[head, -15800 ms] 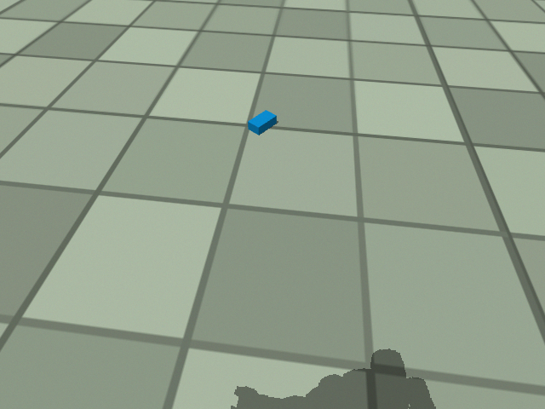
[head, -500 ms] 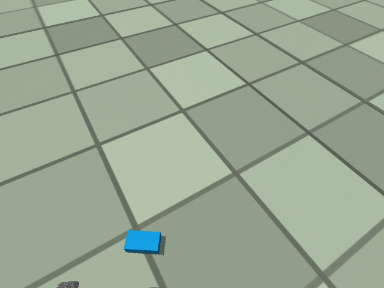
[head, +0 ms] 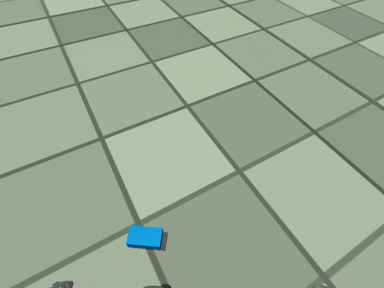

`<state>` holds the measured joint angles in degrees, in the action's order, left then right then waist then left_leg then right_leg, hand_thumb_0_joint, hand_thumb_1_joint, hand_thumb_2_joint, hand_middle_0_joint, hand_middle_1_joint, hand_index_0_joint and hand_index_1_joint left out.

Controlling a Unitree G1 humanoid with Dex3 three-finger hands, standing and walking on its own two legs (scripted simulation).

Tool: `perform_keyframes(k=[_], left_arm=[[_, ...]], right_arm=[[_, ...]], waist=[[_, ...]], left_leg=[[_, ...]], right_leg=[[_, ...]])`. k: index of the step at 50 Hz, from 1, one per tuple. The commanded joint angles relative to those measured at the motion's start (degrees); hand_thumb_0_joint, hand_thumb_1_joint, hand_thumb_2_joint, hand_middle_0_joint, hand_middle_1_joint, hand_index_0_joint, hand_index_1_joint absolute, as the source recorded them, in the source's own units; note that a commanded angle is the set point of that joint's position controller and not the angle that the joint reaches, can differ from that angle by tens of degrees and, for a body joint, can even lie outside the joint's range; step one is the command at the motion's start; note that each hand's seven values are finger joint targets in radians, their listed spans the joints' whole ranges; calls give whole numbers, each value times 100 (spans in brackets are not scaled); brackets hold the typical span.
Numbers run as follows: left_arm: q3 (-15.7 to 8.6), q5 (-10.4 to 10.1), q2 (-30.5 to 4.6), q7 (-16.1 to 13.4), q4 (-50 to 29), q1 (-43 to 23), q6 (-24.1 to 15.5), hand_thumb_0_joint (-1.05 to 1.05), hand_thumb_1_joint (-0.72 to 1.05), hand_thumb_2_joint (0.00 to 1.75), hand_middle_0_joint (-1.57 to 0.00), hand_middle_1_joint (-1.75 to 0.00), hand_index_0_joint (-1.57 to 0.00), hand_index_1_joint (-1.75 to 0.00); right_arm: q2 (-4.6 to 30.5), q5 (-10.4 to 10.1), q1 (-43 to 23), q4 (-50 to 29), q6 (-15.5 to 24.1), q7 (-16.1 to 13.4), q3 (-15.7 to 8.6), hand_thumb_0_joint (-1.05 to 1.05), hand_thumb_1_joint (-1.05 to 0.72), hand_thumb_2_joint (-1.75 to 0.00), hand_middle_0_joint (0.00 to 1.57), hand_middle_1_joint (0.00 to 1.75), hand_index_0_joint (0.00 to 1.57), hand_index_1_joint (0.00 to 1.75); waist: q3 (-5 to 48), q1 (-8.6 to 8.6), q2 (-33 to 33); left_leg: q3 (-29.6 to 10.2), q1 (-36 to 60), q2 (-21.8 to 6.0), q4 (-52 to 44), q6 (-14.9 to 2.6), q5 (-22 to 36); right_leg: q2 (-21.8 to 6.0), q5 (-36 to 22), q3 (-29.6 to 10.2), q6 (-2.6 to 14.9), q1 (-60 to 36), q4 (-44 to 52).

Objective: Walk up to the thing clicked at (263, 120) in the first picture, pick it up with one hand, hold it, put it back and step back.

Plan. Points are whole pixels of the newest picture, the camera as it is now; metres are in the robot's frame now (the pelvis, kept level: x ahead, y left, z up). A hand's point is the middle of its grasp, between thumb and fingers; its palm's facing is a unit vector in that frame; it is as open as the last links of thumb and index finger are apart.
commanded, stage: walk up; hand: left
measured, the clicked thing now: (145, 237) +0.41 +0.24 -0.75
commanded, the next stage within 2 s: none
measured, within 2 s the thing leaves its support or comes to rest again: neither
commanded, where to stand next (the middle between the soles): +0.03 +0.02 m, yaw -2 degrees
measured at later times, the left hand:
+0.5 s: hand out of the picture -0.02 +0.27 -0.15, palm faces +0.09 -0.90 -0.43, open 7.4 cm
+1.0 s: hand out of the picture +0.05 +0.25 -0.15, palm faces +0.04 -0.89 -0.46, open 7.4 cm
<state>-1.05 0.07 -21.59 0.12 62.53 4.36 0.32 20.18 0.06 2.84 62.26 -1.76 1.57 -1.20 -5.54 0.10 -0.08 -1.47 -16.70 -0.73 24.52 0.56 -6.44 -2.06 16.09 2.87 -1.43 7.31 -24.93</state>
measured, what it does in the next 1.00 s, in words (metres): steps on the spot: left foot, then right foot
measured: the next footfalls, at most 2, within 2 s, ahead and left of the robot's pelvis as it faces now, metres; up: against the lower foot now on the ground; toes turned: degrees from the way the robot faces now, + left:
left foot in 0.50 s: -0.04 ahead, +0.13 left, +0.00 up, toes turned +4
right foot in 0.80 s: +0.12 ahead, -0.14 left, +0.00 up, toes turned +1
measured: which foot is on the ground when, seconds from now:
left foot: down 0.00-0.20, up 0.22-0.48, down 0.50-0.82, up 0.84-1.00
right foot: down 0.00-0.54, up 0.56-0.78, down 0.80-1.00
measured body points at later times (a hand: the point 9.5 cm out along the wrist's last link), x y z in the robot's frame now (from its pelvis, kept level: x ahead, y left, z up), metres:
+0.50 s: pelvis -0.05 -0.01 -0.02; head -0.01 -0.02 +0.43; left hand -0.03 +0.32 -0.12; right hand +0.06 -0.31 -0.15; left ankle -0.08 +0.13 -0.74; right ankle -0.06 -0.13 -0.74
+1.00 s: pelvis -0.04 -0.03 -0.02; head +0.01 -0.06 +0.42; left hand +0.04 +0.29 -0.12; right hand +0.08 -0.34 -0.16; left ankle -0.09 +0.12 -0.67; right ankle +0.08 -0.14 -0.74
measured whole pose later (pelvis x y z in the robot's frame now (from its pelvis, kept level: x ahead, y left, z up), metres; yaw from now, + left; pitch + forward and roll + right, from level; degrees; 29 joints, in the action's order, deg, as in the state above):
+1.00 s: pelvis -0.04 -0.03 -0.02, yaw +4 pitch -3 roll +0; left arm -1.8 1.5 -20.0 -1.6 49.6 8.5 -1.5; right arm 24.6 0.2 9.1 49.5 -5.5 0.5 -4.2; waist -10.1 0.2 -4.9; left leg -6.5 -24.1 2.4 69.0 -0.4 -28.9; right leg -1.7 8.9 2.0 1.1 23.9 -35.8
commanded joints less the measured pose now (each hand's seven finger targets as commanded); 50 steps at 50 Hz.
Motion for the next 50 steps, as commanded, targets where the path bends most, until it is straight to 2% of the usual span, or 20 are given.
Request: perform_keyframes(k=[1, 5, 7, 9, 10, 12, 16, 19, 22, 25, 27, 28, 29, 31, 37, 39, 40, 41, 43, 50], left_arm=[[-358, -79, -1284, -169, -479, 156, -30, 0, 90, 90, -20, -30, -20, -30], [-392, -54, -1080, -176, -586, 735, 116, 0, 90, 90, -20, -30, -20, -30], [-455, -20, -1103, -173, -545, 1187, 152, 0, 90, 90, -20, -30, -20, -30], [-557, 113, -1461, -191, -595, 1461, 64, 0, 90, 90, -20, -30, -20, -30], [-688, 209, -1979, -205, -870, 952, -8, 0, 90, 90, -20, -30, -20, -30], [-710, 288, -2057, -266, -1247, 222, -100, 0, 90, 90, -20, -30, -20, -30], [-607, 283, -1465, -267, -1396, -92, -225, 0, 90, 90, -20, -30, -20, -30], [-610, 339, -1304, -199, -1370, 702, -289, 0, 90, 90, -20, -30, -20, -30], [-727, 241, -1630, -50, -1383, 1280, -223, 0, 90, 90, -20, -30, -20, -30], [-590, 176, -1333, 53, -1554, 1125, -123, 0, 90, 90, -20, -30, -20, -30], [-453, 108, -798, 13, -1796, 897, -137, 0, 90, 90, -20, -30, -20, -30], [-556, 180, -1326, -37, -1848, 301, -158, 0, 90, 90, -20, -30, -20, -30], [-547, 119, -1455, -23, -1827, 374, -199, 0, 90, 90, -20, -30, -20, -30], [-541, 49, -1306, 65, -1582, 928, -245, 0, 90, 90, -20, -30, -20, -30], [-466, 29, -1001, -24, -1290, 1214, -335, 0, 90, 90, -20, -30, -20, -30], [-553, 29, -1238, -137, -1049, 1624, -366, 0, 90, 90, -20, -30, -20, -30], [-641, 61, -1593, -189, -1097, 1636, -381, 0, 90, 90, -20, -30, -20, -30], [-698, 105, -1932, -213, -1204, 1570, -395, 0, 90, 90, -20, -30, -20, -30], [-724, 151, -2092, -266, -1506, 856, -326, 0, 90, 90, -20, -30, -20, -30], [-712, 173, -1670, -387, -1601, 769, -264, 0, 90, 90, -20, -30, -20, -30]], right_arm=[[1547, -24, -44, -514, 18, -109, -433, 0, -90, -90, 20, 30, 20, 30], [1682, 50, -390, -991, -141, -102, -566, 0, -90, -90, 20, 30, 20, 30], [1695, 119, -699, -1240, -228, -104, -604, 0, -90, -90, 20, 30, 20, 30], [1322, 77, -889, -1422, -273, -112, -547, 0, -90, -90, 20, 30, 20, 30], [1025, 43, -897, -1494, -265, -142, -463, 0, -90, -90, 20, 30, 20, 30], [1181, 137, -123, -1368, -278, -165, -522, 0, -90, -90, 20, 30, 20, 30], [1328, 1, 488, -1157, -155, -51, -575, 0, -90, -90, 20, 30, 20, 30], [1243, 92, 93, -1264, 9, -16, -440, 0, -90, -90, 20, 30, 20, 30], [1243, 170, -100, -1438, 235, 29, -440, 0, -90, -90, 20, 30, 20, 30], [1231, 221, 1077, -1062, 441, -64, -586, 0, -90, -90, 20, 30, 20, 30], [2220, 300, 1456, -1142, 517, -133, -773, 0, -90, -90, 20, 30, 20, 30], [2344, 147, 1580, -1106, 495, -128, -827, 0, -90, -90, 20, 30, 20, 30], [2166, 121, 1265, -1193, 475, -135, -795, 0, -90, -90, 20, 30, 20, 30], [1600, 155, 698, -1439, 520, -146, -576, 0, -90, -90, 20, 30, 20, 30], [1397, 60, 450, -1580, 288, -156, -462, 0, -90, -90, 20, 30, 20, 30], [1170, -67, 263, -1688, 116, -158, -403, 0, -90, -90, 20, 30, 20, 30], [1005, -105, 534, -1716, 48, -168, -354, 0, -90, -90, 20, 30, 20, 30], [775, -112, 884, -1691, -77, -203, -302, 0, -90, -90, 20, 30, 20, 30], [1270, -64, 1210, -1526, -307, -258, -503, 0, -90, -90, 20, 30, 20, 30], [1451, 130, 1409, -1424, -346, -73, -612, 0, -90, -90, 20, 30, 20, 30]], waist=[[1141, -84, -449], [1411, 73, -1143], [1309, 272, -1194], [847, 580, 279], [369, 474, 1299], [427, 72, 856], [722, -185, 724], [988, 359, 1030], [579, 587, 1388], [794, -139, 456], [756, -347, -1082], [314, -599, -830], [-100, -364, -737], [-231, -32, -816], [157, 45, -1190], [414, 336, -653], [617, 321, 229], [737, 217, 1072], [456, -8, 750], [918, 65, 626]], left_leg=[[-701, 814, -831, 120, -654, 2729], [-1388, 78, -1376, -259, -1228, 1422], [-1335, -648, -1353, -93, -1227, 441], [-731, -850, -148, 1606, -500, -267], [-459, -1475, 818, 2786, -99, -2187], [-1011, -1349, 501, 4140, -91, -2661], [-858, -1153, 481, 4126, 58, -1660], [-381, -1454, 226, 2370, 99, -1962], [151, -1062, 234, 922, 26, -2421], [122, 1538, 162, -879, -214, -715], [-3138, 2766, -1986, -949, -1169, -543], [-3358, 1768, -2407, -994, -1752, -903], [-2932, 1175, -2295, -1073, -1859, -960], [-1212, 1241, -1316, -723, -1252, -247], [-55, 160, -863, 463, -890, 1874], [240, -178, -455, 1539, -596, 864], [391, -581, -87, 2281, -401, -377], [69, -858, 359, 3270, -265, -2795], [-570, -476, 141, 4455, -244, -3011], [-735, -1069, 105, 4363, 1, -2077]], right_leg=[[-197, -1646, -179, 285, 154, -723], [278, 1016, -73, 369, 151, -2050], [144, 1320, -236, 492, -24, -2048], [-1017, 179, -1629, 845, 614, 132], [-1967, -869, -2900, 1207, 810, 860], [-2454, -1659, -2999, 1869, 1287, 671], [-1175, -1549, -1256, 1152, 463, 121], [-1091, -133, -1264, 1146, -981, 156], [-1189, -144, -1360, 1290, -975, -28], [-744, -1107, -500, 761, 471, -1752], [390, 1821, -181, 270, 3326, -3286], [-90, 1871, -876, 324, 2958, -3303], [-226, 1646, -966, 335, 2775, -3502], [-189, 1132, -938, 342, 2515, -2838], [124, -468, 27, 168, 554, -1113], [242, -1620, 53, 198, -183, -458], [-337, -2784, -743, 360, -475, -210], [-1678, -2869, -2611, 827, -151, 492], [-2116, -572, -3413, 1573, 1001, 845], [-1326, 1026, -1922, 1213, 637, 473]])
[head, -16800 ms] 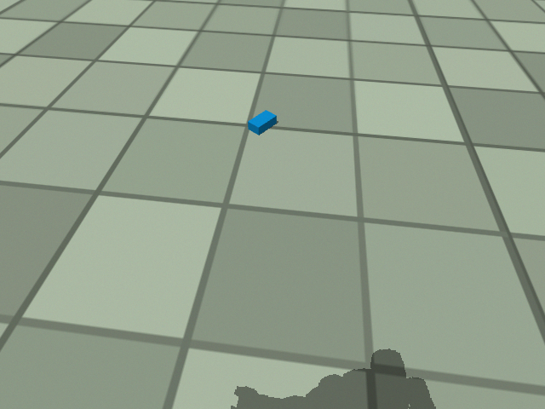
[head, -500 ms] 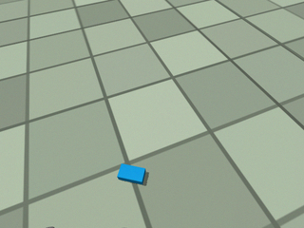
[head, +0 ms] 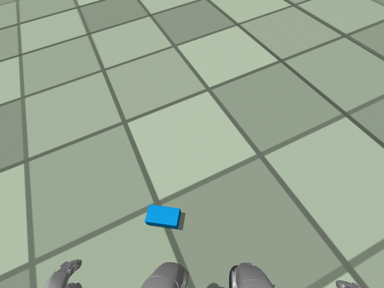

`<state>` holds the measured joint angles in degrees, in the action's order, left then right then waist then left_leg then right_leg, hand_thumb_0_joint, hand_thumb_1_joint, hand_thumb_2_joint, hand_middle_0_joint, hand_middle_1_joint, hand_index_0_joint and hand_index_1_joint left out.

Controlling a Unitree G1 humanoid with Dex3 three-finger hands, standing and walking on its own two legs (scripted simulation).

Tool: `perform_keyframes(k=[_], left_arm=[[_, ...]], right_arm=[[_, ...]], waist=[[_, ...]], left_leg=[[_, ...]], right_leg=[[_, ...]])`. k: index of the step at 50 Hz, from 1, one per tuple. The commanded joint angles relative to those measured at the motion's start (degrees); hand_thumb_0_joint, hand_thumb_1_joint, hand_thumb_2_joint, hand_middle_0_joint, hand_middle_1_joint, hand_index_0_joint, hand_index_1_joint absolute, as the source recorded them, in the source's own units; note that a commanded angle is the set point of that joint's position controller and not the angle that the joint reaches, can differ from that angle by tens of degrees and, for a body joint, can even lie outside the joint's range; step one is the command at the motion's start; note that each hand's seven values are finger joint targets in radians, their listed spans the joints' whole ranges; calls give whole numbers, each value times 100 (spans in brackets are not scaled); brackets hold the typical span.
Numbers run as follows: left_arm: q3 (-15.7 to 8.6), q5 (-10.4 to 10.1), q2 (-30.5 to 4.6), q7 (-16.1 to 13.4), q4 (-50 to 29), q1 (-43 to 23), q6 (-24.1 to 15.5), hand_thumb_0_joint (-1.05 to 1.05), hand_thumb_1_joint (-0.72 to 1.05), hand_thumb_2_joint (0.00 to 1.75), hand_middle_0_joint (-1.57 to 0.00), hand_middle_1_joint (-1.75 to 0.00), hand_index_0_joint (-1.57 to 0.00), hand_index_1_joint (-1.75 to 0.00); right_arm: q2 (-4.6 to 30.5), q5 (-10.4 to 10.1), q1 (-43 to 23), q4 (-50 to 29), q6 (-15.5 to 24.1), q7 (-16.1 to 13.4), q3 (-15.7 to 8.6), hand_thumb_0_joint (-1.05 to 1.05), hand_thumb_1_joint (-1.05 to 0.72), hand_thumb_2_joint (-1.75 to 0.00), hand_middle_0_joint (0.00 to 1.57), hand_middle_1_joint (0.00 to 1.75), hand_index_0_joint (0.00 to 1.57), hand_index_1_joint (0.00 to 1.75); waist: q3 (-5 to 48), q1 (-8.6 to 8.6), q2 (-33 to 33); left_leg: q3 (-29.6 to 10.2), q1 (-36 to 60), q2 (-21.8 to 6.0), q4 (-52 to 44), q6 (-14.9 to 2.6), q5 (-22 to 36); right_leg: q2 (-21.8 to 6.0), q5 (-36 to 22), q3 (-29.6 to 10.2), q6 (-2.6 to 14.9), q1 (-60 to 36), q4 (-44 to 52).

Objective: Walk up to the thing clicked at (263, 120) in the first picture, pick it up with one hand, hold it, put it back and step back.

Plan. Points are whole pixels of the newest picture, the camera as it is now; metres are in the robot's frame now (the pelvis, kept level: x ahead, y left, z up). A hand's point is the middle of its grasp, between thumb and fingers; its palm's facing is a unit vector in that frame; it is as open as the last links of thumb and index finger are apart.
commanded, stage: walk up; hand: left
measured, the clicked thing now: (163, 216) +0.47 +0.24 -0.72
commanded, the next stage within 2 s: none
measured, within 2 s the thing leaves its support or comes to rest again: neither
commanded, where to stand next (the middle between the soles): +0.08 +0.04 m, yaw -6 degrees
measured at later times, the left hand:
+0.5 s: hand out of the picture +0.05 +0.31 -0.15, palm faces -0.11 -0.92 -0.37, open 7.4 cm
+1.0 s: hand (79, 285) +0.13 +0.30 -0.15, palm faces -0.11 -0.92 -0.39, open 7.4 cm
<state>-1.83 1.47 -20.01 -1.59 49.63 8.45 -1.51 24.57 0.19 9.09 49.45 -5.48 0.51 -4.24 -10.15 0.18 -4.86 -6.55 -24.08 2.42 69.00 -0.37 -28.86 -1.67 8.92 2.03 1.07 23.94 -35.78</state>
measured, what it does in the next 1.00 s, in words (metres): steps on the spot: left foot, then right foot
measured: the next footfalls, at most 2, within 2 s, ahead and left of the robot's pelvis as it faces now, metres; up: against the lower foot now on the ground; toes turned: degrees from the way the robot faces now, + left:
left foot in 0.16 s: +0.01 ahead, +0.17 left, +0.00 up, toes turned +0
right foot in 0.52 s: +0.02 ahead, -0.09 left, +0.00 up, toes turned -3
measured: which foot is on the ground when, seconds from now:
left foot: up 0.00-0.14, down 0.16-0.56, up 0.58-0.86, down 0.88-1.00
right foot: down 0.00-0.20, up 0.22-0.50, down 0.52-0.90, up 0.92-1.00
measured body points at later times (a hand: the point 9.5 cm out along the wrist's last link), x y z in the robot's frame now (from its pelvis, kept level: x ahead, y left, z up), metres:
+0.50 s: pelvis -0.01 +0.03 +0.00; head +0.03 +0.04 +0.45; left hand +0.06 +0.35 -0.13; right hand +0.04 -0.30 -0.10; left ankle -0.03 +0.17 -0.72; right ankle -0.03 -0.09 -0.71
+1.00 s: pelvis +0.01 +0.04 +0.00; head +0.08 +0.04 +0.44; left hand +0.14 +0.34 -0.13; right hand +0.11 -0.27 -0.12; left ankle +0.15 +0.13 -0.72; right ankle -0.04 -0.08 -0.66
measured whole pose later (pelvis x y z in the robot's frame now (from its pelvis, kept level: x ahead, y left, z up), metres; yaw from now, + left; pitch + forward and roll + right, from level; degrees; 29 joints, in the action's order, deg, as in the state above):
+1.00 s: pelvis +0.01 +0.04 +0.00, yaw -6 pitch -4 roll +0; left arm -1.6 -1.5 -23.3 -1.7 48.4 8.9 2.3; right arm 19.3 0.1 5.0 48.0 -1.2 -0.3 -1.7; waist -13.4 1.3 1.0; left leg 1.6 -24.6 -0.7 36.5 -1.6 -8.2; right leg 4.2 34.5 -5.0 1.1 20.4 -62.9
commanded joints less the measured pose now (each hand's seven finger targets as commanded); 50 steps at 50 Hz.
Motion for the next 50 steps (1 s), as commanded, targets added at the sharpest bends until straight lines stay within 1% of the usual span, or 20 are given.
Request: perform_keyframes(k=[1, 8, 9, 10, 11, 12, 15, 21, 25, 26, 27, 28, 29, 33, 38, 42, 44, 45, 46, 50], left_arm=[[-637, 59, -1812, -217, -341, 336, -79, 0, 90, 90, -20, -30, -20, -30], [-526, -24, -1608, -41, -436, -80, 189, 0, 90, 90, -20, -30, -20, -30], [-444, -65, -1343, -37, -449, 58, 240, 0, 90, 90, -20, -30, -20, -30], [-422, -126, -1230, -53, -497, -80, 235, 0, 90, 90, -20, -30, -20, -30], [-577, -49, -1684, -105, -403, -469, 204, 0, 90, 90, -20, -30, -20, -30], [-612, -79, -1767, -69, -284, -431, 192, 0, 90, 90, -20, -30, -20, -30], [-512, -189, -1507, 38, 9, 430, 216, 0, 90, 90, -20, -30, -20, -30], [-426, 28, -1483, 235, -240, -90, -38, 0, 90, 90, -20, -30, -20, -30], [-417, 63, -1360, 273, -71, 433, -186, 0, 90, 90, -20, -30, -20, -30], [-482, 55, -1454, 237, 87, 981, -231, 0, 90, 90, -20, -30, -20, -30], [-608, 53, -1914, 188, 200, 1539, -271, 0, 90, 90, -20, -30, -20, -30], [-672, 11, -2231, 148, 198, 1671, -288, 0, 90, 90, -20, -30, -20, -30], [-654, -18, -2305, 186, 81, 1683, -270, 0, 90, 90, -20, -30, -20, -30], [-476, -142, -1662, 104, -158, 1145, -270, 0, 90, 90, -20, -30, -20, -30], [-315, -126, -1474, 27, -340, 602, -199, 0, 90, 90, -20, -30, -20, -30], [-291, -273, -1546, 1, -544, 206, 65, 0, 90, 90, -20, -30, -20, -30], [-232, -377, -1272, -15, -561, 481, 166, 0, 90, 90, -20, -30, -20, -30], [-248, -420, -1152, -54, -502, 780, 223, 0, 90, 90, -20, -30, -20, -30], [-289, -361, -1289, -129, -375, 1126, 325, 0, 90, 90, -20, -30, -20, -30], [-399, -256, -1408, -3, -151, 1117, 411, 0, 90, 90, -20, -30, -20, -30]], right_arm=[[999, 125, 716, -154, 40, 51, -288, 0, -90, -90, 20, 30, 20, 30], [1027, 201, 1200, 319, 330, 47, -304, 0, -90, -90, 20, 30, 20, 30], [1265, 292, 1053, 207, 371, 22, -330, 0, -90, -90, 20, 30, 20, 30], [1904, 300, 501, -109, 415, 3, -423, 0, -90, -90, 20, 30, 20, 30], [2094, 229, 103, -179, 439, -4, -436, 0, -90, -90, 20, 30, 20, 30], [1821, 253, -202, -221, 484, -46, -367, 0, -90, -90, 20, 30, 20, 30], [1271, 215, -171, -169, 683, -156, -216, 0, -90, -90, 20, 30, 20, 30], [1579, 246, 994, -36, 819, -63, -403, 0, -90, -90, 20, 30, 20, 30], [1489, 146, 842, -225, 775, -19, -349, 0, -90, -90, 20, 30, 20, 30], [1265, 76, 573, -363, 767, -22, -261, 0, -90, -90, 20, 30, 20, 30], [892, -27, 324, -586, 795, -33, -122, 0, -90, -90, 20, 30, 20, 30], [694, -32, -6, -815, 832, -36, -46, 0, -90, -90, 20, 30, 20, 30], [906, 44, -112, -825, 807, -130, -100, 0, -90, -90, 20, 30, 20, 30], [878, 23, 346, -510, 809, -59, -131, 0, -90, -90, 20, 30, 20, 30], [605, -94, 208, -368, 738, -57, -50, 0, -90, -90, 20, 30, 20, 30], [716, -48, 509, -177, 682, -151, -145, 0, -90, -90, 20, 30, 20, 30], [1315, 69, 502, -281, 635, -193, -301, 0, -90, -90, 20, 30, 20, 30], [1382, 42, 350, -391, 619, -192, -312, 0, -90, -90, 20, 30, 20, 30], [1591, 5, 209, -452, 598, -188, -365, 0, -90, -90, 20, 30, 20, 30], [1133, 51, -310, -684, 545, -248, -275, 0, -90, -90, 20, 30, 20, 30]], waist=[[1381, 96, 1216], [1105, -70, 1110], [782, -68, 126], [456, -91, -1021], [25, -268, -783], [-269, -89, -408], [257, 222, -42], [939, -527, -615], [972, -168, -571], [1196, 185, -282], [1520, 486, 817], [1199, 547, 1666], [876, 540, 1195], [428, 93, 833], [519, 63, 1311], [930, -238, 1281], [1286, -226, 185], [1566, -76, -393], [1754, -70, -642], [1493, 87, -266]], left_leg=[[-130, -343, -222, -487, 120, 87], [650, 1575, -183, -3756, -83, 854], [-583, 1216, -792, -4696, -285, -168], [-2733, 291, -2196, -5614, -830, -1336], [-3169, -942, -2605, -5841, -1442, -1328], [-2690, -1347, -2487, -5679, -1461, -906], [-823, 490, -1437, -4730, -726, 1276], [-1063, 2557, -1876, -4608, -1342, 567], [-319, 2211, -1674, -3612, -1135, 3183], [221, 1521, -1340, -2802, -784, 3769], [606, 255, -778, -1450, -366, 3092], [993, -1561, -57, -970, -120, 125], [408, -1492, -304, -848, -146, -689], [236, -1196, -387, -1067, -173, 263], [820, 337, -418, -2531, -6, 1383], [842, 1575, -124, -3751, -150, 2746], [-290, 1938, -1258, -4039, -593, 4947], [-1277, 1913, -2091, -4523, -1124, 5598], [-1873, 1669, -2613, -4549, -1711, 5142], [-847, 902, -1860, -4609, -1251, 3239]], right_leg=[[-1309, 1783, -1684, 953, -1086, 1510], [-848, 2147, -985, 483, 537, 188], [-307, 2293, -759, 322, 1021, -791], [509, 2371, -363, 42, 1316, -1912], [389, 2544, -1082, 51, 646, -2646], [341, 2267, -1232, 76, 300, -2955], [498, 1361, -1225, 90, 911, -2845], [196, 2293, -403, -104, 932, -841], [337, 1454, 0, 172, -373, 920], [208, 635, -191, 322, -1614, 1609], [-444, -344, -1564, 599, -2872, 1617], [-1475, -1267, -3313, 1169, -3613, 1557], [-2058, -1701, -3796, 1751, -2982, 1418], [-1109, -2686, -1718, 1096, -2523, 1156], [-729, -3515, -824, 849, -1118, 875], [-507, -2408, -818, 551, -494, -184], [147, -839, -705, 112, -192, -1152], [630, 1985, -512, 19, -218, -2234], [635, 3125, -808, 15, -384, -3158], [456, 2425, -1020, 62, -233, -3531]])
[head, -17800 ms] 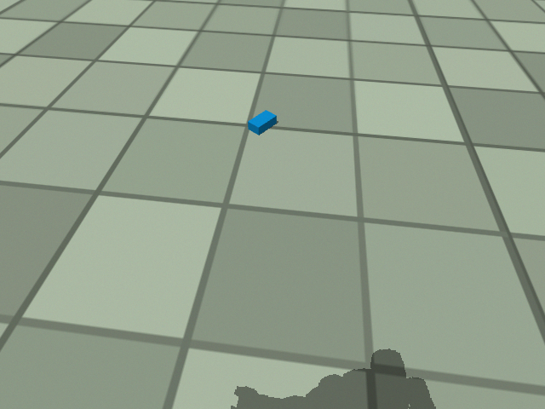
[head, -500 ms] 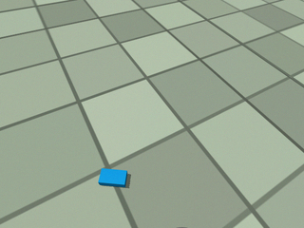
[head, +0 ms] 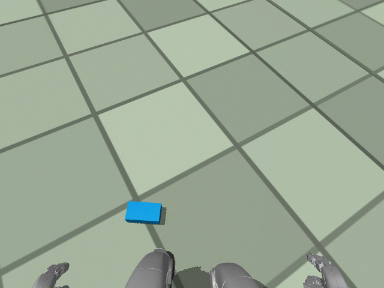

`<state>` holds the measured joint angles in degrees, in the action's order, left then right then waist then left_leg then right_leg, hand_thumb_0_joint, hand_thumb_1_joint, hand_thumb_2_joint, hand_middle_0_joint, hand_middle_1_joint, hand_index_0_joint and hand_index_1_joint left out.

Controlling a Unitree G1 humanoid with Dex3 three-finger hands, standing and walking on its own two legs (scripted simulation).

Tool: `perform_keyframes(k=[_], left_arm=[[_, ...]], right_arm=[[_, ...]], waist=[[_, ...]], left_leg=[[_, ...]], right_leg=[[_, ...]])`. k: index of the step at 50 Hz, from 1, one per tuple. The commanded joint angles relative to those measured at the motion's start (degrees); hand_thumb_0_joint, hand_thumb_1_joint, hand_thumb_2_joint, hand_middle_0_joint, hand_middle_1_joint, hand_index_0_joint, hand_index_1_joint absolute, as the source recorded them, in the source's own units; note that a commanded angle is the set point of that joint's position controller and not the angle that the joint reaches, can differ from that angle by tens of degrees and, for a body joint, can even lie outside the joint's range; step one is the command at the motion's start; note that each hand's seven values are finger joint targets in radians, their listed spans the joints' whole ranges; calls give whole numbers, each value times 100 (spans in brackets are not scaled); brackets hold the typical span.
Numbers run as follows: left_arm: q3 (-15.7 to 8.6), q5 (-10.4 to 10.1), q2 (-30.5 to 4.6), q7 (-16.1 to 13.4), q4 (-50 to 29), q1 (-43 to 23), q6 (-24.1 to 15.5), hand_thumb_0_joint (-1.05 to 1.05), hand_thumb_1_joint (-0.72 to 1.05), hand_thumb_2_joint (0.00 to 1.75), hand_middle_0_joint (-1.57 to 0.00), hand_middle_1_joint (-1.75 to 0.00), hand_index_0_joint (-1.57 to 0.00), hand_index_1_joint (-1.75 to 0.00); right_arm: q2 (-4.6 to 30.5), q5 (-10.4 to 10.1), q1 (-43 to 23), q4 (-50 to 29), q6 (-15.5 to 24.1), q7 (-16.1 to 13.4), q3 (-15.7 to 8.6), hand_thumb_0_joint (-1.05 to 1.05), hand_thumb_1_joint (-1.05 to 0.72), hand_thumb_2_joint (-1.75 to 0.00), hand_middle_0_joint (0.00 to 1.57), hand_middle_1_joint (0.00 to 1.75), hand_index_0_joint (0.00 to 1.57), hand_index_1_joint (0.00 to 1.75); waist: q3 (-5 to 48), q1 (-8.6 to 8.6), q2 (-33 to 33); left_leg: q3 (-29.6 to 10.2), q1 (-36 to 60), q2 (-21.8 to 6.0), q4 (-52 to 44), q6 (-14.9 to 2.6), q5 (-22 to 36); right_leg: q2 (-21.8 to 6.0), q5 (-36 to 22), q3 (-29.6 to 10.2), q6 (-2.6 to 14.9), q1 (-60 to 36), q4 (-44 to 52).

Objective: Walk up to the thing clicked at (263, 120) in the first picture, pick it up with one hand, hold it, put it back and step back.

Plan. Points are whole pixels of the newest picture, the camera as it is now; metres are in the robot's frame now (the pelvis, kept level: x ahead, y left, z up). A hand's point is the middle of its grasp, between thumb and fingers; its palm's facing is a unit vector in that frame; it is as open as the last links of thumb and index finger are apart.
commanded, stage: walk up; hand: left
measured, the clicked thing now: (144, 212) +0.44 +0.25 -0.72
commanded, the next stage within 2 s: none
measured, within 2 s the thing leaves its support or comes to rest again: neither
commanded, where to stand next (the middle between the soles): +0.07 +0.01 m, yaw +0 degrees
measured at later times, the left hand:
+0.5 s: hand out of the picture -0.02 +0.26 -0.12, palm faces +0.03 -0.90 -0.43, open 7.4 cm
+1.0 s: hand out of the picture +0.01 +0.23 -0.12, palm faces +0.05 -0.92 -0.40, open 7.4 cm
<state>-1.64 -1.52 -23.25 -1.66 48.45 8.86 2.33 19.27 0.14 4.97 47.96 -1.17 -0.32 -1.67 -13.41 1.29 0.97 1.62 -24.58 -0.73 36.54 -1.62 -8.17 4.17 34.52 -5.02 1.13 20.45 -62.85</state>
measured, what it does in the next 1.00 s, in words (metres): steps on the spot: right foot, then left foot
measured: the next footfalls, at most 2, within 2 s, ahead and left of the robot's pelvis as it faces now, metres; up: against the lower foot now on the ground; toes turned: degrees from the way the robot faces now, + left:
right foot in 0.18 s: -0.04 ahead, -0.14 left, +0.00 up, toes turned -2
left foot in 0.52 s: -0.04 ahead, +0.11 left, +0.00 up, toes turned +5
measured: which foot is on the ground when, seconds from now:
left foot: down 0.00-0.22, up 0.24-0.50, down 0.52-1.00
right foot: up 0.00-0.16, down 0.18-0.56, up 0.58-0.82, down 0.84-1.00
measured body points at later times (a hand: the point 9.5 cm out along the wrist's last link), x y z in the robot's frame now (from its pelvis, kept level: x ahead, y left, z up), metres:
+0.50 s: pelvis -0.06 -0.02 +0.01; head -0.02 -0.03 +0.46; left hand -0.02 +0.31 -0.09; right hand +0.00 -0.34 -0.12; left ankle -0.07 +0.12 -0.70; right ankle -0.08 -0.13 -0.71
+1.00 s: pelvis -0.06 -0.03 +0.01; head -0.05 -0.05 +0.46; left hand +0.00 +0.28 -0.10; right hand +0.04 -0.34 -0.12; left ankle -0.07 +0.10 -0.69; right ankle +0.02 -0.15 -0.71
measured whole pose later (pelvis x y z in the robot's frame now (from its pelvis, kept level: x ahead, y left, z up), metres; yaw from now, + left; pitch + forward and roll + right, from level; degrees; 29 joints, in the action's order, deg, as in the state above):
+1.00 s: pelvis -0.06 -0.03 +0.01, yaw +5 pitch -4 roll +0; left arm -1.0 1.8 -19.7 0.3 53.8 9.6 -2.0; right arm 23.1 -0.2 11.5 53.3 -1.9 0.5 -1.8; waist -5.3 0.6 -2.9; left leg -4.2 -17.7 0.9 47.6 -0.9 -29.0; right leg -2.1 12.7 2.6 0.7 19.3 -35.5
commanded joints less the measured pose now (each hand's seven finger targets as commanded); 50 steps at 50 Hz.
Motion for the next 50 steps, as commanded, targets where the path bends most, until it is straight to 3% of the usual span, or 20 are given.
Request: perform_keyframes(k=[1, 9, 10, 11, 12, 16, 21, 23, 25, 27, 28, 29, 30, 33, 38, 41, 42, 44, 45, 50], left_arm=[[-428, 50, -1081, 37, -2, 1194, 42, 0, 90, 90, -20, -30, -20, -30], [-618, 276, -1061, 104, 296, 1775, -176, 0, 90, 90, -20, -30, -20, -30], [-697, 393, -1348, 85, 109, 1477, -207, 0, 90, 90, -20, -30, -20, -30], [-854, 471, -2043, 48, -236, 863, -211, 0, 90, 90, -20, -30, -20, -30], [-852, 484, -2348, 18, -444, 345, -238, 0, 90, 90, -20, -30, -20, -30], [-652, 368, -1175, 8, -315, -219, -403, 0, 90, 90, -20, -30, -20, -30], [-676, 413, -1180, 64, -183, 929, -486, 0, 90, 90, -20, -30, -20, -30], [-682, 331, -1344, 105, -215, 1107, -464, 0, 90, 90, -20, -30, -20, -30], [-612, 254, -1402, 160, -304, 846, -406, 0, 90, 90, -20, -30, -20, -30], [-400, 181, -907, 155, -427, 794, -398, 0, 90, 90, -20, -30, -20, -30], [-289, 129, -489, 179, -565, 705, -418, 0, 90, 90, -20, -30, -20, -30], [-453, 212, -1072, 93, -496, 223, -380, 0, 90, 90, -20, -30, -20, -30], [-470, 223, -1269, 83, -527, 46, -397, 0, 90, 90, -20, -30, -20, -30], [-432, 192, -1088, 207, -306, 569, -429, 0, 90, 90, -20, -30, -20, -30], [-406, 208, -893, 217, -98, 473, -494, 0, 90, 90, -20, -30, -20, -30], [-422, 247, -899, 107, 224, 805, -562, 0, 90, 90, -20, -30, -20, -30], [-439, 272, -1012, 72, 224, 776, -598, 0, 90, 90, -20, -30, -20, -30], [-492, 345, -1590, 41, 57, 349, -690, 0, 90, 90, -20, -30, -20, -30], [-510, 325, -1767, 42, 42, -107, -638, 0, 90, 90, -20, -30, -20, -30], [-475, 352, -1462, 90, 186, -300, -575, 0, 90, 90, -20, -30, -20, -30]], right_arm=[[1653, 58, 61, -576, 106, -157, -540, 0, -90, -90, 20, 30, 20, 30], [1539, 174, 109, -601, -185, 9, -546, 0, -90, -90, 20, 30, 20, 30], [1168, 116, 226, -651, -185, 10, -438, 0, -90, -90, 20, 30, 20, 30], [1169, 103, -101, -776, -151, -12, -468, 0, -90, -90, 20, 30, 20, 30], [1672, 122, -336, -715, -142, -84, -650, 0, -90, -90, 20, 30, 20, 30], [1167, 0, 878, -124, -41, 19, -505, 0, -90, -90, 20, 30, 20, 30], [1286, 67, 306, -206, 199, 39, -337, 0, -90, -90, 20, 30, 20, 30], [1302, 111, 235, -260, 306, 63, -346, 0, -90, -90, 20, 30, 20, 30], [1255, 114, 698, -79, 407, 47, -385, 0, -90, -90, 20, 30, 20, 30], [1591, 152, 1473, 145, 514, -14, -539, 0, -90, -90, 20, 30, 20, 30], [2099, 197, 1571, 79, 544, -38, -651, 0, -90, -90, 20, 30, 20, 30], [2420, 89, 1747, 148, 501, 0, -693, 0, -90, -90, 20, 30, 20, 30], [2337, 53, 1591, 130, 472, -13, -710, 0, -90, -90, 20, 30, 20, 30], [1695, 46, 1025, -91, 499, -27, -458, 0, -90, -90, 20, 30, 20, 30], [1623, 72, 755, -155, 398, 15, -368, 0, -90, -90, 20, 30, 20, 30], [1375, -28, 368, -229, 222, 50, -256, 0, -90, -90, 20, 30, 20, 30], [1132, -69, 502, -203, 184, 39, -166, 0, -90, -90, 20, 30, 20, 30], [924, -64, 813, -112, 93, 14, -95, 0, -90, -90, 20, 30, 20, 30], [1340, -15, 909, 84, 39, -11, -258, 0, -90, -90, 20, 30, 20, 30], [1369, 32, 1029, 448, 41, 113, -307, 0, -90, -90, 20, 30, 20, 30]], waist=[[1873, 18, -780], [1647, 94, -758], [1204, 57, 420], [696, 214, 1176], [335, 230, 1110], [750, -419, 501], [1233, 436, 1060], [1210, 494, 1060], [1310, 90, 858], [1933, -295, -175], [1918, -311, -1446], [1575, -563, -980], [1134, -489, -818], [825, -138, -737], [956, -209, -1125], [1197, 109, -892], [1320, 131, -453], [1384, -53, 635], [1179, -127, 524], [1095, -113, 963]], left_leg=[[-1466, 828, -1435, -1377, -1054, 625], [-1023, -179, -888, -481, -547, -1880], [-546, -1176, -220, 474, -184, -2507], [-548, -1413, 595, 1769, 191, -2475], [-1255, -638, 280, 2646, 254, -2399], [-1112, -698, 659, 2913, 171, -1284], [-460, -1164, 229, 804, 296, -1907], [-195, -671, 183, 103, 232, -2018], [80, 569, 311, -1172, 34, -1262], [-1132, 2540, -258, -1660, -300, -351], [-3200, 3450, -1559, -1743, -809, 278], [-3757, 2587, -2159, -1722, -1588, 95], [-3751, 2028, -2284, -1843, -1845, -38], [-1751, 1837, -1186, -1545, -1071, 531], [-1112, 714, -858, -1361, -863, 831], [-860, -16, -640, -511, -542, 14], [-786, -200, -479, -146, -360, -507], [-666, -179, 256, 1171, 40, -2352], [-772, 419, 53, 1625, 50, -2611], [-585, 508, -13, 1089, 39, -1954]], right_leg=[[-120, -322, -221, 50, 9, -786], [-371, -1013, 335, 107, -1333, 3474], [-1086, -10, -1113, 411, -1120, 4157], [-2668, 1058, -2991, 1163, 365, 5061], [-3178, 1020, -3483, 1636, 1559, 5296], [-1441, -2560, -424, 623, -200, 4071], [-1654, -2529, -743, 920, -2610, 3698], [-1859, -3239, -765, 1058, -2430, 3484], [-1842, -3970, -439, 913, -1692, 2952], [-1233, -3534, 202, 330, -435, 1251], [-318, -1026, 764, -34, 1425, 463], [-533, 160, 168, 46, 1368, 358], [-730, 130, -58, 85, 1309, 225], [-830, -686, 130, 107, 1096, 944], [-571, -1572, 714, -95, -371, 2270], [-361, -2559, 771, -37, -1550, 3271], [-608, -2554, 370, 35, -1852, 3667], [-2611, -1264, -2353, 809, -980, 4914], [-2804, -495, -2396, 1239, -69, 4923], [-1948, 132, -1149, 736, -32, 4807]])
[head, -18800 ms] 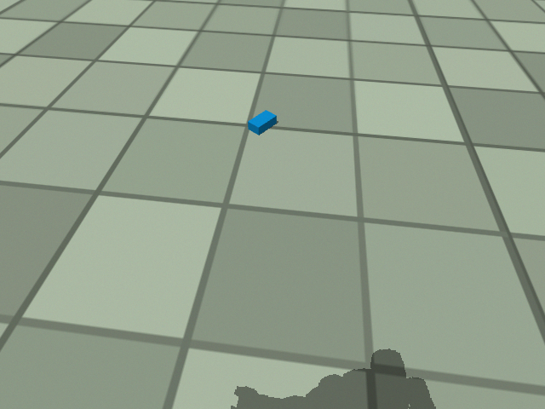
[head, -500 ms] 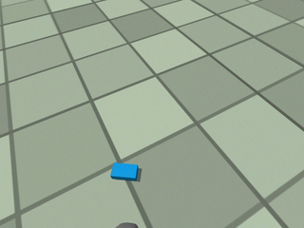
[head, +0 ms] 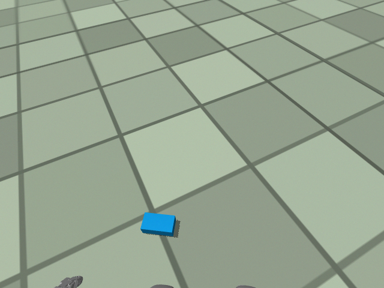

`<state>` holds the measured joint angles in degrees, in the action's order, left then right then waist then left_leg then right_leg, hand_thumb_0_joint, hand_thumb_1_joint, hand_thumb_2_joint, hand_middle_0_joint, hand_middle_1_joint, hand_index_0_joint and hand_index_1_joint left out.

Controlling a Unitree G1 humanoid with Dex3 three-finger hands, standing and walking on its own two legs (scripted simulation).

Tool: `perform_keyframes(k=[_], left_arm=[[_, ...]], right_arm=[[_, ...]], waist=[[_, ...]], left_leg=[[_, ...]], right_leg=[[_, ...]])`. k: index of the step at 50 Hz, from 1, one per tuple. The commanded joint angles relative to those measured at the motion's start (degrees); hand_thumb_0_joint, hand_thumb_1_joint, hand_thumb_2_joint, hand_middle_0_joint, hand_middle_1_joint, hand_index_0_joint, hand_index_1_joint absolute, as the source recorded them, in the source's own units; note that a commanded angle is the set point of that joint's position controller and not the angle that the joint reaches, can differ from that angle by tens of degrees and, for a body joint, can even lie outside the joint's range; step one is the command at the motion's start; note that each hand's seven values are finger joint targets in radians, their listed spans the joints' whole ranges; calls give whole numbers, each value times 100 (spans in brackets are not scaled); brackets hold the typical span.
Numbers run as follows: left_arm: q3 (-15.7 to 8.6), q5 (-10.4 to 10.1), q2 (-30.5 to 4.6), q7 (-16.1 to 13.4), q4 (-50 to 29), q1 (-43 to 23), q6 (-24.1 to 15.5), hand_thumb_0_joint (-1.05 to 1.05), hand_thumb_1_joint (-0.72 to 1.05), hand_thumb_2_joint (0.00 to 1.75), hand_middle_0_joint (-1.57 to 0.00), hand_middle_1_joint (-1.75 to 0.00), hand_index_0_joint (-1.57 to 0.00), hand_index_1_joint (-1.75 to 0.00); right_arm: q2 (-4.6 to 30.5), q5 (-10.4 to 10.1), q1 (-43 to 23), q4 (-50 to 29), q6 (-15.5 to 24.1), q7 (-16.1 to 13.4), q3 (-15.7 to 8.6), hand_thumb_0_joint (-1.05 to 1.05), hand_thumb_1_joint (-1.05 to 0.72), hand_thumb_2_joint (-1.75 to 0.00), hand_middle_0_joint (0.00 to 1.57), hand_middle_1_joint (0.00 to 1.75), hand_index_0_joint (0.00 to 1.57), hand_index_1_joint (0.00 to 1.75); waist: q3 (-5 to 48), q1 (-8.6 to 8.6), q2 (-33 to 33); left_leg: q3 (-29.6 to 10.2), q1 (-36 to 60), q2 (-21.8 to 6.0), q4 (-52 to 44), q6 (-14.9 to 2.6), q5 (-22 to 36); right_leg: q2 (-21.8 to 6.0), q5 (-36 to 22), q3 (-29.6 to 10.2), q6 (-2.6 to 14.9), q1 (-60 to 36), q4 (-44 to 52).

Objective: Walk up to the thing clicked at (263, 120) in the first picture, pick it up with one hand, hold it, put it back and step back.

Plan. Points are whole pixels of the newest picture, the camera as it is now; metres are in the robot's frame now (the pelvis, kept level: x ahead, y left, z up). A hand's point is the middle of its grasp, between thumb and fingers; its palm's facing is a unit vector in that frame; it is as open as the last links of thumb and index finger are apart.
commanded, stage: walk up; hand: left
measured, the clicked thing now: (158, 224) +0.52 +0.24 -0.73
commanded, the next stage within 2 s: none
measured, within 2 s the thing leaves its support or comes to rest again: neither
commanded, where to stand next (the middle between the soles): +0.13 +0.03 m, yaw -5 degrees
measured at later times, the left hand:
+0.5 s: hand out of the picture +0.11 +0.28 -0.14, palm faces +0.00 -0.94 -0.34, open 7.4 cm
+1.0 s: hand out of the picture +0.13 +0.27 -0.13, palm faces -0.02 -0.93 -0.36, open 7.4 cm
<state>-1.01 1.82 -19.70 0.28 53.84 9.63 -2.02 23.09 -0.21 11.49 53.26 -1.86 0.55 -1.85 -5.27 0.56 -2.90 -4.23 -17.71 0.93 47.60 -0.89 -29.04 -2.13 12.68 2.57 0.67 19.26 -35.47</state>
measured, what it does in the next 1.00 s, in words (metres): stands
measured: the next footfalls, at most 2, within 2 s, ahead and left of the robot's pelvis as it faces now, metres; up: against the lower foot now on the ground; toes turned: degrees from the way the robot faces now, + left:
right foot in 1.50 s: +0.25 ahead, -0.07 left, +0.00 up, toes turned -2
left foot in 1.82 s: +0.08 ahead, +0.16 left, +0.00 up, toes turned +0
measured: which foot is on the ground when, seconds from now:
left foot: down 0.00-1.00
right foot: down 0.00-1.00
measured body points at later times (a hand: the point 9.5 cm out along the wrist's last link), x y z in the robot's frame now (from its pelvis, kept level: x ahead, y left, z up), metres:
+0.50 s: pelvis +0.03 +0.02 +0.01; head +0.04 +0.03 +0.46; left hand +0.11 +0.33 -0.12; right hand +0.11 -0.28 -0.11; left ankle -0.01 +0.14 -0.72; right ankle +0.07 -0.12 -0.72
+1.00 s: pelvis +0.04 +0.02 +0.02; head +0.04 +0.01 +0.47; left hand +0.13 +0.32 -0.10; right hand +0.12 -0.29 -0.12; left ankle -0.01 +0.14 -0.72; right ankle +0.07 -0.12 -0.72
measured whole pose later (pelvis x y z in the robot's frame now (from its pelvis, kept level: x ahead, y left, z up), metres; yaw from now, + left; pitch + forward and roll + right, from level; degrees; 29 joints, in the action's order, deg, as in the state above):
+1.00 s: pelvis +0.04 +0.02 +0.02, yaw +0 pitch -3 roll +0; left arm -0.5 0.9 -19.9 0.4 64.4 4.2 -1.4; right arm 20.5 0.8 5.5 63.3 -0.8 1.2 -1.9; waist -3.7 0.1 -0.8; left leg 0.2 -2.9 -0.4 22.3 0.0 -16.9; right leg -2.1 10.9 -0.3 -0.9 11.7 -24.8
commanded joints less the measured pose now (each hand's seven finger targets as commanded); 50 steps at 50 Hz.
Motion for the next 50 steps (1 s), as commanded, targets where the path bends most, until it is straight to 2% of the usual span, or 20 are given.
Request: perform_keyframes(k=[1, 3, 5, 6, 7, 8, 9, 10, 12, 13, 14, 16, 18, 21, 25, 30, 47, 48, 49, 50], left_arm=[[-546, 24, -1837, -90, -360, -437, -120, 0, 90, 90, -20, -30, -20, -30], [-508, 7, -1713, -58, -338, -551, -60, 0, 90, 90, -20, -30, -20, -30], [-409, -73, -1472, -32, -291, -543, 11, 0, 90, 90, -20, -30, -20, -30], [-346, -121, -1271, -22, -274, -421, 31, 0, 90, 90, -20, -30, -20, -30], [-268, -187, -1045, -10, -246, -390, 36, 0, 90, 90, -20, -30, -20, -30], [-323, -178, -1257, -26, -92, -478, 45, 0, 90, 90, -20, -30, -20, -30], [-363, -147, -1366, -18, 21, -450, 36, 0, 90, 90, -20, -30, -20, -30], [-346, -148, -1302, -8, 77, -360, -6, 0, 90, 90, -20, -30, -20, -30], [-314, -182, -1335, -34, 140, -301, -91, 0, 90, 90, -20, -30, -20, -30], [-301, -213, -1353, -54, 168, -328, -99, 0, 90, 90, -20, -30, -20, -30], [-280, -222, -1357, -68, 236, -395, -95, 0, 90, 90, -20, -30, -20, -30], [-232, -187, -1399, -67, 307, -544, -75, 0, 90, 90, -20, -30, -20, -30], [-193, -200, -1343, -51, 373, -584, -55, 0, 90, 90, -20, -30, -20, -30], [-174, -196, -1364, -60, 505, -557, -80, 0, 90, 90, -20, -30, -20, -30], [-155, -221, -1342, -88, 608, -621, -96, 0, 90, 90, -20, -30, -20, -30], [-119, -194, -1276, -101, 707, -752, -58, 0, 90, 90, -20, -30, -20, -30], [-180, -133, -1254, -114, 786, -972, -62, 0, 90, 90, -20, -30, -20, -30], [-311, -79, -1570, -52, 657, -520, -89, 0, 90, 90, -20, -30, -20, -30], [-347, -33, -1587, -27, 673, -359, -86, 0, 90, 90, -20, -30, -20, -30], [-397, 12, -1639, -9, 691, -319, -81, 0, 90, 90, -20, -30, -20, -30]], right_arm=[[962, 82, 471, -28, 127, 42, -271, 0, -90, -90, 20, 30, 20, 30], [898, 93, 567, 136, 192, 39, -261, 0, -90, -90, 20, 30, 20, 30], [933, 175, 676, 294, 274, -9, -298, 0, -90, -90, 20, 30, 20, 30], [1096, 235, 570, 273, 315, -40, -331, 0, -90, -90, 20, 30, 20, 30], [1330, 252, 99, 128, 354, -53, -356, 0, -90, -90, 20, 30, 20, 30], [1494, 184, -382, 42, 350, -42, -342, 0, -90, -90, 20, 30, 20, 30], [1413, 170, -615, 9, 335, -37, -304, 0, -90, -90, 20, 30, 20, 30], [1166, 163, -706, 45, 337, -34, -218, 0, -90, -90, 20, 30, 20, 30], [972, 159, -506, 140, 384, -42, -165, 0, -90, -90, 20, 30, 20, 30], [991, 124, -376, 211, 404, -48, -158, 0, -90, -90, 20, 30, 20, 30], [1014, 100, -338, 277, 398, -45, -160, 0, -90, -90, 20, 30, 20, 30], [977, 93, -328, 348, 339, -45, -170, 0, -90, -90, 20, 30, 20, 30], [1029, 119, -455, 440, 328, -62, -181, 0, -90, -90, 20, 30, 20, 30], [1000, 79, -467, 494, 350, -76, -164, 0, -90, -90, 20, 30, 20, 30], [958, 34, -472, 611, 345, -97, -179, 0, -90, -90, 20, 30, 20, 30], [988, 49, -760, 647, 302, -94, -217, 0, -90, -90, 20, 30, 20, 30], [902, 62, -924, 774, 255, -59, -189, 0, -90, -90, 20, 30, 20, 30], [1239, 162, -617, 573, 289, 36, -343, 0, -90, -90, 20, 30, 20, 30], [1211, 197, -604, 532, 277, 84, -350, 0, -90, -90, 20, 30, 20, 30], [1202, 226, -586, 514, 261, 110, -368, 0, -90, -90, 20, 30, 20, 30]], waist=[[389, -63, 1473], [569, -125, 1413], [718, -209, 1017], [733, -142, 490], [590, -15, -132], [298, 59, -152], [82, 139, -39], [46, 236, 95], [393, 120, 66], [604, 69, -9], [674, 23, -88], [482, -22, -71], [358, 11, -70], [570, -26, 107], [867, -64, 199], [791, -55, 232], [818, -70, 399], [1045, -63, 246], [692, 25, 97], [358, 39, 187]], left_leg=[[184, -73, -201, -401, -15, 175], [433, 352, -113, -1313, 2, 428], [391, 880, -56, -2276, -47, 972], [-302, 935, -457, -2715, -146, 774], [-1491, 609, -1179, -3180, -428, -41], [-1678, -271, -1497, -3263, -703, -756], [-1339, -980, -1398, -3223, -694, -886], [-818, -863, -1090, -3001, -514, -325], [-224, -275, -639, -2484, -191, 1346], [-177, -23, -589, -2379, -143, 1741], [-226, 26, -609, -2447, -144, 1657], [-312, -9, -678, -2756, -206, 883], [-342, 100, -768, -2851, -223, 932], [-191, 357, -733, -2700, -176, 1861], [30, 945, -703, -2575, -109, 2949], [54, 1025, -748, -2809, -135, 2718], [150, 1166, -724, -3147, -26, 2506], [282, 1128, -509, -2760, -302, 541], [109, 660, -555, -2824, -423, -661], [-39, 290, -583, -2841, -454, -1162]], right_leg=[[-1292, 2217, -1790, 790, 6, 1987], [-1121, 1991, -1385, 720, 20, 1711], [-854, 1774, -1027, 460, 151, 1094], [-627, 1510, -808, 279, 292, 620], [-203, 1210, -475, 33, 506, 213], [11, 1246, -256, 32, -46, -48], [-54, 1110, -349, 63, -665, -126], [-100, 813, -380, 98, -889, 396], [-378, -665, -723, 186, -1039, 795], [-446, -1142, -790, 214, -1128, 774], [-433, -1084, -759, 186, -1159, 803], [-420, -173, -784, 179, -969, 960], [-321, -96, -680, 154, -851, 1000], [-451, -1180, -676, 160, -1140, 1004], [-573, -2070, -683, 160, -1224, 1017], [-534, -1776, -598, 72, -1193, 1163], [-581, -1710, -717, 7, -1468, 1467], [-276, 604, -605, 226, -1596, 1178], [-300, 1838, -711, 289, -1314, 1183], [-334, 2380, -875, 354, -1078, 1247]])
